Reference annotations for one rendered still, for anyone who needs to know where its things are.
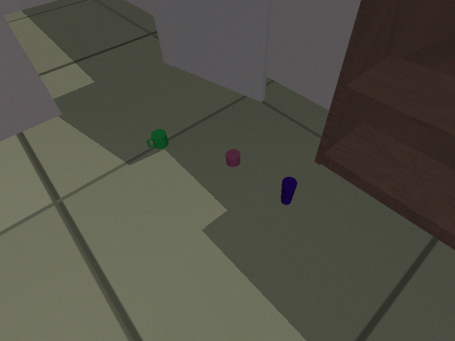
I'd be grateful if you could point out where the bookshelf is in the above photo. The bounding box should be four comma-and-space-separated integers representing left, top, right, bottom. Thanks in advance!
314, 0, 455, 250

